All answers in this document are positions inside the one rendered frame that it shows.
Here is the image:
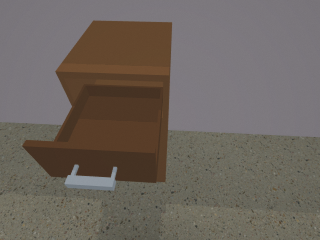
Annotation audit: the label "cabinet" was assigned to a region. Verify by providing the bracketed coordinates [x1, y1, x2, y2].
[55, 20, 172, 182]

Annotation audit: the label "handle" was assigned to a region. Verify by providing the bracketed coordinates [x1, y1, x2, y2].
[64, 164, 118, 191]

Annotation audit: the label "drawer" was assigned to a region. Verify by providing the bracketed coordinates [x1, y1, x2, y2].
[22, 84, 163, 183]

